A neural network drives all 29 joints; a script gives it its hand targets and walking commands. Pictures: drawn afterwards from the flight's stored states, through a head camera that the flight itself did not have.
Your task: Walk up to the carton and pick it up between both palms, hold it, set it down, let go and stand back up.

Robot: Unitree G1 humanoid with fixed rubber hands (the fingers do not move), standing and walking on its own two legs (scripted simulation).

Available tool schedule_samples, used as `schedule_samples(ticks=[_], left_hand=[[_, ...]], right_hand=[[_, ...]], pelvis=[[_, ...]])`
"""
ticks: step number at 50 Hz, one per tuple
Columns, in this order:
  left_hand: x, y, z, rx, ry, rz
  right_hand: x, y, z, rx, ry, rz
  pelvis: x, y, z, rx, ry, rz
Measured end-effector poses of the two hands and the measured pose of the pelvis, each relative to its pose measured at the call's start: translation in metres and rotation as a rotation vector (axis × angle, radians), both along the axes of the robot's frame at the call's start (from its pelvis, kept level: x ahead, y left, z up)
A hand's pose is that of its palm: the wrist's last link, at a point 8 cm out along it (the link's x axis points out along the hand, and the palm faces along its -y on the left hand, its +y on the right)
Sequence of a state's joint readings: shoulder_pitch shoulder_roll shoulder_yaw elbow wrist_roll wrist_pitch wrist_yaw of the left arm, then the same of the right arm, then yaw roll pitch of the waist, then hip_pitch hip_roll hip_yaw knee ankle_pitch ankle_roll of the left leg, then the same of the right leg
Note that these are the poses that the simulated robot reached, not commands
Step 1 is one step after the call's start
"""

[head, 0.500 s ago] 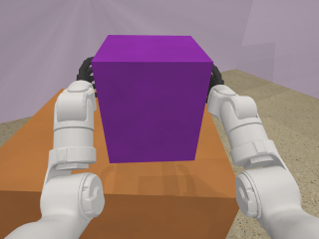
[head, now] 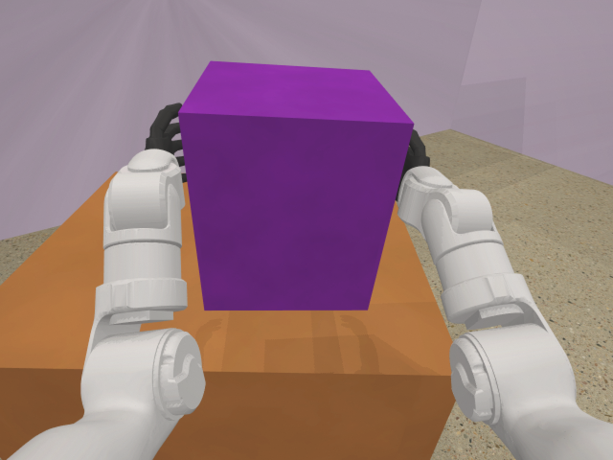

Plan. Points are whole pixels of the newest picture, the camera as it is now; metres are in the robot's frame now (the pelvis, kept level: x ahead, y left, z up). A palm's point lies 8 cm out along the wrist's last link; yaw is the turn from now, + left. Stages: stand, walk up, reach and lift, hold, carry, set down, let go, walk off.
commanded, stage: hold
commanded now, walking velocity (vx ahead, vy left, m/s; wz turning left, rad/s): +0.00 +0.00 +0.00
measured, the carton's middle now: (289, 186) +0.39 +0.00 +0.26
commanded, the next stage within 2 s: none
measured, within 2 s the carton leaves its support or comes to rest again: neither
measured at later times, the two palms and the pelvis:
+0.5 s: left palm (163, 166) +0.38 +0.15 +0.29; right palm (407, 180) +0.38 -0.14 +0.27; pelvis +0.01 +0.00 +0.00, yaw +0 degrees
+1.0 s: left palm (164, 169) +0.37 +0.15 +0.29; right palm (410, 184) +0.37 -0.15 +0.27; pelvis +0.00 +0.00 +0.00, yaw +0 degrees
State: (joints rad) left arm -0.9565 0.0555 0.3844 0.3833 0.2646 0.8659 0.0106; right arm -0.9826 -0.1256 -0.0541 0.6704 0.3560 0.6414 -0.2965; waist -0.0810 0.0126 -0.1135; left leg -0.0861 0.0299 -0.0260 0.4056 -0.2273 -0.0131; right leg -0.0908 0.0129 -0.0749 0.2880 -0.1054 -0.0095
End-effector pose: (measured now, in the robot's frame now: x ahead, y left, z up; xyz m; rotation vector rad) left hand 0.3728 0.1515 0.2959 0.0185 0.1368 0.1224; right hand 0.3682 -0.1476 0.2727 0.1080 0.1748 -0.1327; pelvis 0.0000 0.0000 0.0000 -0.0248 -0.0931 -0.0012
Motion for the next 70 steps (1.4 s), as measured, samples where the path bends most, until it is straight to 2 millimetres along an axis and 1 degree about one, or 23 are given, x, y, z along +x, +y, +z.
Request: schedule_samples(ticks=[10,23,29,34,43,58,70], left_hand=[[0.002,0.002,0.002,0.007,-0.011,-0.004],[0.009,0.001,-0.004,0.002,0.006,-0.011],[0.007,0.006,-0.007,0.005,-0.008,-0.003],[0.004,0.005,-0.010,0.006,-0.006,-0.005],[0.000,0.002,-0.005,0.002,-0.010,-0.003],[0.004,-0.002,-0.002,0.013,0.001,-0.003],[0.003,0.003,-0.003,0.008,-0.009,-0.001]], right_hand=[[0.002,0.001,0.004,-0.012,-0.011,0.001],[0.007,0.001,-0.002,-0.018,0.007,-0.005],[0.007,0.005,-0.004,-0.020,-0.007,0.004],[0.005,0.005,-0.006,-0.005,-0.006,0.000],[0.000,0.002,-0.004,0.003,-0.009,-0.005],[0.004,-0.002,-0.004,0.000,0.003,-0.001],[0.004,0.003,-0.006,-0.011,-0.008,0.005]], pelvis=[[0.001,0.000,0.000,-0.002,-0.005,0.009],[0.005,0.001,0.000,-0.001,0.006,0.004],[0.007,0.002,0.000,-0.005,0.002,0.006],[0.008,0.004,0.000,-0.008,-0.001,0.011],[0.006,0.005,0.000,-0.005,-0.014,0.002],[0.001,0.000,0.001,0.000,0.003,0.003],[0.005,-0.001,0.001,-0.001,-0.005,0.006]])
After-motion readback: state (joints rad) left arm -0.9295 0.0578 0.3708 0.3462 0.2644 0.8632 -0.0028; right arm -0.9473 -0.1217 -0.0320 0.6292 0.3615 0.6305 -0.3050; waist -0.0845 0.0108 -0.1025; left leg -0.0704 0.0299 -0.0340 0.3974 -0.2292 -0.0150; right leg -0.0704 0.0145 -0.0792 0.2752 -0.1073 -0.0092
